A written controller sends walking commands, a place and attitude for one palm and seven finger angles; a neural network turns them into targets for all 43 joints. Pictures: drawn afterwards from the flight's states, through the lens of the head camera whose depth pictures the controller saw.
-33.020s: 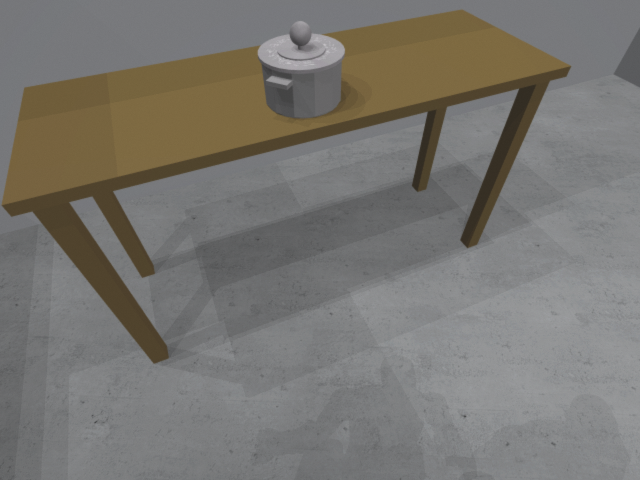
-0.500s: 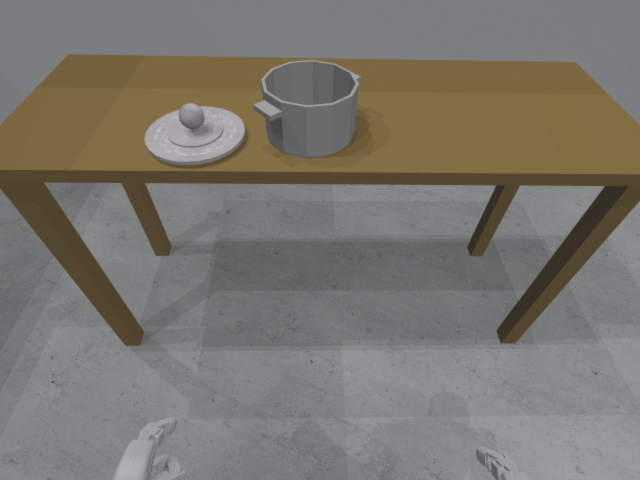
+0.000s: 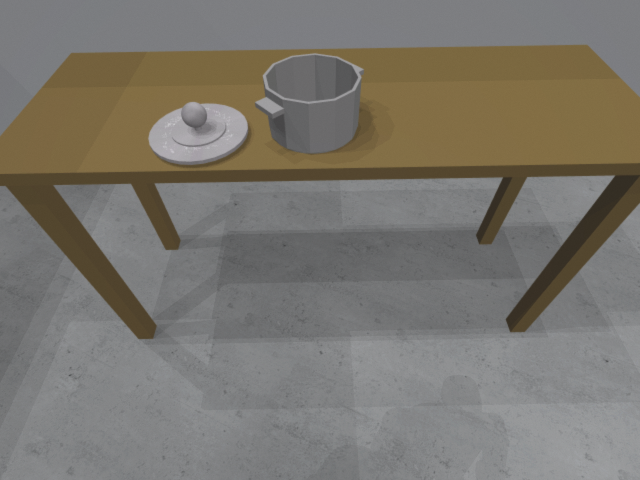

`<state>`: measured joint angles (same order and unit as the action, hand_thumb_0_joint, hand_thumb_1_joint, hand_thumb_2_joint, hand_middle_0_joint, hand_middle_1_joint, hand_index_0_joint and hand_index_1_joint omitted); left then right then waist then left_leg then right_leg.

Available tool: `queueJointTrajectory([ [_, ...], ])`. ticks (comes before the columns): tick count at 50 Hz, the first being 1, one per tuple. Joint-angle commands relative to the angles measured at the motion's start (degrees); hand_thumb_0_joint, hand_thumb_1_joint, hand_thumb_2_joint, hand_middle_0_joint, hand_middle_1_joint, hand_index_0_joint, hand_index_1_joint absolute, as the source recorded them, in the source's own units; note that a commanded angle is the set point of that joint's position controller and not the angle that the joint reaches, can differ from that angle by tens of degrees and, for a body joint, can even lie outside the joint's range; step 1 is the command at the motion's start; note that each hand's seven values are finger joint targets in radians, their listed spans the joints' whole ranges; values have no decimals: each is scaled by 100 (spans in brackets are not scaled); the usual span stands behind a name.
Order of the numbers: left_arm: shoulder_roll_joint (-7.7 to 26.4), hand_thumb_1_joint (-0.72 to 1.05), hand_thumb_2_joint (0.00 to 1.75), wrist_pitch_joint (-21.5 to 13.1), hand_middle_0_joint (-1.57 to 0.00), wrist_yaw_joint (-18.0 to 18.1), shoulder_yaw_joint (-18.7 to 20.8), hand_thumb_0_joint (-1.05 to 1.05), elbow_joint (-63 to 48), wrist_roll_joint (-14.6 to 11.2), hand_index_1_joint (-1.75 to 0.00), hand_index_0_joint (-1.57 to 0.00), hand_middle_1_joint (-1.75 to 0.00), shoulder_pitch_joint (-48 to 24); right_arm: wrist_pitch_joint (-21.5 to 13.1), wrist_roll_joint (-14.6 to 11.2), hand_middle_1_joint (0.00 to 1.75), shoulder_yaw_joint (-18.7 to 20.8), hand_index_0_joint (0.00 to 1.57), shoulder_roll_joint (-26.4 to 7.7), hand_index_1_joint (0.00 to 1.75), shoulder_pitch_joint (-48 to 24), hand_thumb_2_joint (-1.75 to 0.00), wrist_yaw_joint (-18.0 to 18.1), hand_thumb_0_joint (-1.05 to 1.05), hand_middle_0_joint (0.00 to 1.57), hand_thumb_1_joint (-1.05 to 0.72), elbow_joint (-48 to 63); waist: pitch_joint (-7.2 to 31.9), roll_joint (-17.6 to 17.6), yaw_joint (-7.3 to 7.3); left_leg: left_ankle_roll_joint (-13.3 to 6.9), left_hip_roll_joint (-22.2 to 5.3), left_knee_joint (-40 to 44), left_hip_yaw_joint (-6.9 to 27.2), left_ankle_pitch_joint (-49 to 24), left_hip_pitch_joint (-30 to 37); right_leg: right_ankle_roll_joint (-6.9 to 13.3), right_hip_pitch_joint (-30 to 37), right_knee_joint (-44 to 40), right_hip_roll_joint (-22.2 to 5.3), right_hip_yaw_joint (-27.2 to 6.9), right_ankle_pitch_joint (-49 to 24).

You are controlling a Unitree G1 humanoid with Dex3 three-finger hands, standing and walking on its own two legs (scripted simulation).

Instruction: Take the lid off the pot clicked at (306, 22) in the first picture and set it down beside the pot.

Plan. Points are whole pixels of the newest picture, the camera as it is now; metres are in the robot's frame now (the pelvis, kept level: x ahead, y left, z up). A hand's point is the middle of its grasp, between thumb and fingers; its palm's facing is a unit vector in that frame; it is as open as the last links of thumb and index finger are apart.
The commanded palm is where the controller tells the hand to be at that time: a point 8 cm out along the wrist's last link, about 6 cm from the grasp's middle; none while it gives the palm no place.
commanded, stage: let the arm hang, fingers relaxed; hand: left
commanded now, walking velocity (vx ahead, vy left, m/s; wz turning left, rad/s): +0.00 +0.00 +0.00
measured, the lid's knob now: (194, 114) +0.73 +0.28 +0.05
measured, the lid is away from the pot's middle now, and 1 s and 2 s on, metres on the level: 0.23 0.23 0.23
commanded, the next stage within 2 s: look to check the result in 0.84 s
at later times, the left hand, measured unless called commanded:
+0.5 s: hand out of the picture +0.02 +0.16 -0.18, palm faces +0.02 -0.98 -0.20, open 7.3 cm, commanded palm none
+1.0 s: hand out of the picture +0.03 +0.16 -0.18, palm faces +0.02 -0.98 -0.20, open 7.3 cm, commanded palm none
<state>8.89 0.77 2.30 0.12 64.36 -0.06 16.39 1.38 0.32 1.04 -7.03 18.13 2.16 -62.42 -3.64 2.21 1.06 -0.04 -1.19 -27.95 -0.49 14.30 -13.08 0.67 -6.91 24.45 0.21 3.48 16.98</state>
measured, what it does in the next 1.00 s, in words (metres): stands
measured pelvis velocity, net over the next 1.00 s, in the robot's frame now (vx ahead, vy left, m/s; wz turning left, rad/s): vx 0.03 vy -0.01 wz -0.02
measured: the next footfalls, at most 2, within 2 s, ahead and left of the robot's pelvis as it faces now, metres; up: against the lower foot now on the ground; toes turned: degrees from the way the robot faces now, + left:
none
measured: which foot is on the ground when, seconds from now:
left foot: down 0.00-1.00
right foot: down 0.00-1.00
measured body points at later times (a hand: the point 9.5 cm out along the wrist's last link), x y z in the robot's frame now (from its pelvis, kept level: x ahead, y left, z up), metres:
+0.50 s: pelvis +0.02 -0.01 +0.00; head +0.04 -0.01 +0.45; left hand +0.02 +0.21 -0.16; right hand -0.01 -0.22 -0.16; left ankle +0.01 +0.12 -0.74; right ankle -0.04 -0.11 -0.74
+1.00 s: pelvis +0.03 -0.01 +0.00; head +0.05 -0.01 +0.45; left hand +0.03 +0.21 -0.16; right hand +0.00 -0.22 -0.16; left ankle +0.01 +0.12 -0.74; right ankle -0.04 -0.11 -0.74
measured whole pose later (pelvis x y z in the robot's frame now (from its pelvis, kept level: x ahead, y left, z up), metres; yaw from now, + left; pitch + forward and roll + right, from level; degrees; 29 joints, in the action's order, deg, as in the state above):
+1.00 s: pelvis +0.03 -0.01 +0.00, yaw -1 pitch +0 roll +0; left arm 7.4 -0.2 3.0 1.3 64.3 0.0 15.6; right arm 0.4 0.2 1.7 -6.7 16.8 3.1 -64.0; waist -3.1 0.6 1.1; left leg 0.7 -1.7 -26.4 -1.7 16.2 -9.8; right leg 1.2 -4.3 23.4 0.7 2.3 18.7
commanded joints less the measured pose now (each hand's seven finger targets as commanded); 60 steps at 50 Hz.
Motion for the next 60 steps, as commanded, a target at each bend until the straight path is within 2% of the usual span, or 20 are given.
queueJointTrajectory([
  [1,459,90,90,-78,-20,45,97,0,-157,13,-30,-20,-30,241,-67,7,30,131,20,-528,30,412,-90,40,0,20,-90,65,-139,-292,-23,-261,-443,437,382,-705,33,215,-378,-491,-470,-452,-659],
  [6,389,90,90,-88,-20,53,137,0,-135,18,-30,-20,-30,225,-90,16,30,133,20,-416,30,417,-90,51,0,20,-90,-32,-199,-82,-30,-257,-443,465,362,-790,9,219,-368,-433,-467,-471,-756],
  [8,385,90,90,-96,-20,48,148,0,-117,15,-30,-20,-30,234,-104,14,30,136,20,-402,30,413,-90,61,0,20,-90,-34,-125,-107,-40,-254,-436,429,340,-889,45,215,-302,-426,-471,-490,-897],
  [9,384,90,90,-93,-20,54,153,0,-138,25,-30,-20,-30,222,-97,6,30,141,20,-386,30,419,-90,59,0,20,-90,-32,-236,-115,-30,-249,-438,446,351,-798,-7,217,-379,-434,-456,-481,-798],
  [13,386,90,90,-109,-20,43,168,0,-147,14,-30,-20,-30,232,-117,10,30,146,20,-390,30,415,-90,68,0,20,-90,-34,-36,-68,-30,-248,-439,381,306,-1040,138,209,-266,-416,-492,-506,-1096],
  [14,377,90,90,-105,-20,50,164,0,-151,23,-30,-20,-30,224,-106,6,30,147,20,-385,30,404,-90,69,0,20,-90,-26,-134,-148,-22,-243,-447,403,314,-956,137,210,-361,-424,-474,-506,-1010],
  [18,396,90,90,-133,-20,53,171,0,-153,14,-30,-20,-30,252,-128,0,30,150,20,-422,30,427,-90,77,0,20,-90,-29,122,-218,-16,-233,-441,315,253,-1293,281,192,-157,-404,-519,-525,-1466],
  [19,382,90,90,-126,-20,62,173,0,-164,21,-30,-20,-30,238,-118,-7,30,154,20,-397,30,404,-90,78,0,20,-90,-23,-28,-230,-12,-228,-445,327,253,-1254,256,192,-259,-410,-504,-520,-1422],
  [21,391,90,90,-135,-20,60,177,0,-164,15,-30,-20,-30,264,-125,-4,30,147,20,-404,30,437,-90,80,0,20,-90,-38,103,-230,-8,-233,-457,317,236,-1372,300,183,-144,-403,-517,-514,-1559],
  [27,370,90,90,-143,-20,69,178,0,-144,14,-30,-20,-30,314,-125,-7,30,155,20,-421,30,393,-90,95,0,20,-90,-53,118,-161,-3,-228,-465,283,200,-1567,449,168,-128,-399,-522,-507,-1792],
  [34,348,90,90,-128,-20,74,177,0,-134,21,-30,-20,-30,316,-113,-12,30,153,20,-426,30,364,-90,103,0,20,-90,-57,-70,-167,-9,-232,-478,342,218,-1482,440,162,-230,-430,-488,-494,-1581],
  [43,355,90,90,-139,-20,68,197,0,-147,12,-30,-20,-30,335,-137,-13,30,140,20,-435,30,396,-90,116,0,20,-90,-65,123,-147,-12,-248,-484,329,204,-1745,540,157,-49,-404,-513,-493,-1851],
  [44,354,90,90,-134,-20,76,197,0,-165,16,-30,-20,-30,322,-126,-23,30,148,20,-416,30,378,-90,113,0,20,-90,-63,-35,-232,-17,-238,-481,354,208,-1625,473,151,-138,-424,-494,-488,-1755],
  [48,342,90,90,-143,-20,79,195,0,-151,9,-30,-20,-30,347,-132,-11,30,146,20,-423,30,405,-90,118,0,20,-90,-76,103,-244,-11,-242,-476,328,193,-1763,539,148,-19,-407,-519,-482,-1960],
  [50,348,90,90,-140,-20,80,187,0,-164,10,-30,-20,-30,373,-128,-14,30,147,20,-421,30,404,-90,116,0,20,-90,-94,39,-151,-14,-232,-477,341,178,-1646,539,148,-91,-444,-521,-512,-1840],
  [52,355,90,90,-143,-20,78,194,0,-153,11,-30,-20,-30,357,-133,-11,30,143,20,-415,30,422,-90,117,0,20,-90,-88,102,-238,-15,-241,-483,343,186,-1753,564,149,-38,-413,-518,-493,-1944],
  [55,353,90,90,-137,-20,82,187,0,-162,14,-30,-20,-30,362,-124,-18,30,147,20,-400,30,420,-90,117,0,20,-90,-98,-65,-169,-10,-239,-493,375,179,-1678,537,146,-151,-439,-513,-490,-1823],
  [58,354,90,90,-145,-20,84,191,0,-163,9,-30,-20,-30,361,-135,-11,30,146,20,-424,30,446,-90,126,0,20,-90,-100,111,-198,-6,-237,-499,346,169,-1849,621,152,-34,-394,-507,-494,-1989],
  [59,342,90,90,-136,-20,88,185,0,-173,15,-30,-20,-30,351,-126,-22,30,151,20,-409,30,425,-90,124,0,20,-90,-88,-61,-196,-11,-238,-491,367,188,-1730,572,149,-157,-426,-492,-497,-1835],
  [60,341,90,90,-137,-20,83,184,0,-156,16,-30,-20,-30,370,-129,-13,30,145,20,-420,30,438,-90,123,0,20,-90,-99,-10,-191,-5,-240,-506,381,178,-1711,600,151,-146,-429,-494,-512,-1787],
])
